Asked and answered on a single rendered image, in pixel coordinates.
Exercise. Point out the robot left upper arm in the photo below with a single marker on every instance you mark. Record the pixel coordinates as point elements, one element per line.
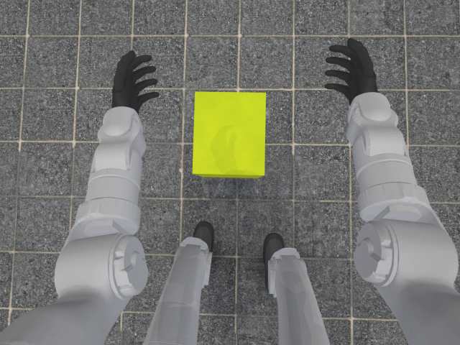
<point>95,279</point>

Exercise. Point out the robot left hand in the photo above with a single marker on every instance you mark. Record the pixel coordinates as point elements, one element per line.
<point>125,91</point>

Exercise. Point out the robot right upper arm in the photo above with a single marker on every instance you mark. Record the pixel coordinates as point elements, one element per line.
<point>413,266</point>

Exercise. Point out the left robot shin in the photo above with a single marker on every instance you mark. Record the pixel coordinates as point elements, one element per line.
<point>192,240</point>

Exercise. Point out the robot right hand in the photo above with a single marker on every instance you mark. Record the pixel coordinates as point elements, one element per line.
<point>361,77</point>

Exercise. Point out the robot left forearm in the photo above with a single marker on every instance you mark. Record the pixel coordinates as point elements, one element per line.
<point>111,204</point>

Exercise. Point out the carton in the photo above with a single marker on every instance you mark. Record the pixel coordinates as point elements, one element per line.
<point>229,134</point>

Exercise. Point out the right robot foot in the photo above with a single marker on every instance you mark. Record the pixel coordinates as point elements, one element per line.
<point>272,243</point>

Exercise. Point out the robot right forearm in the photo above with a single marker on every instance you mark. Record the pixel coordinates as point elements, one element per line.
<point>387,184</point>

